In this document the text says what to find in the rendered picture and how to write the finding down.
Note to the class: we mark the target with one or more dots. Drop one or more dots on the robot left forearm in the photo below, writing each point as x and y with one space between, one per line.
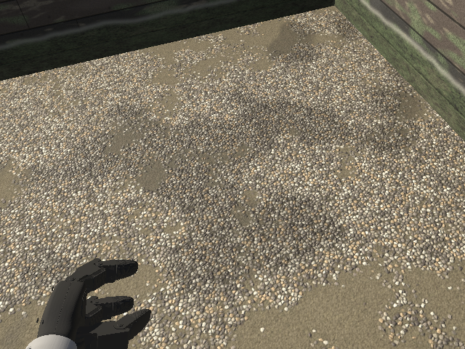
52 341

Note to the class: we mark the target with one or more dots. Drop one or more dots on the left robot hand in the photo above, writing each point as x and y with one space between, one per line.
69 314

